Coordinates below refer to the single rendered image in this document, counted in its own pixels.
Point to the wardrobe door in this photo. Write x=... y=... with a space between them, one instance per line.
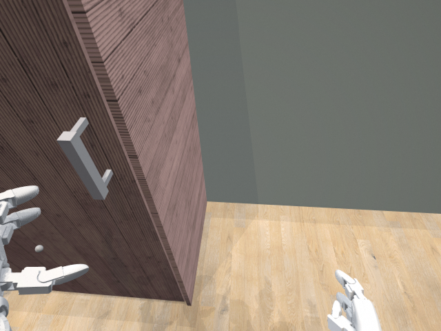
x=47 y=83

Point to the right robot hand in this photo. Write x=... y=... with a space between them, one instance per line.
x=360 y=312

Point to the handle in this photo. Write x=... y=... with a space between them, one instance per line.
x=80 y=159

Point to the left robot hand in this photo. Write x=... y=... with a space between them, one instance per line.
x=31 y=280

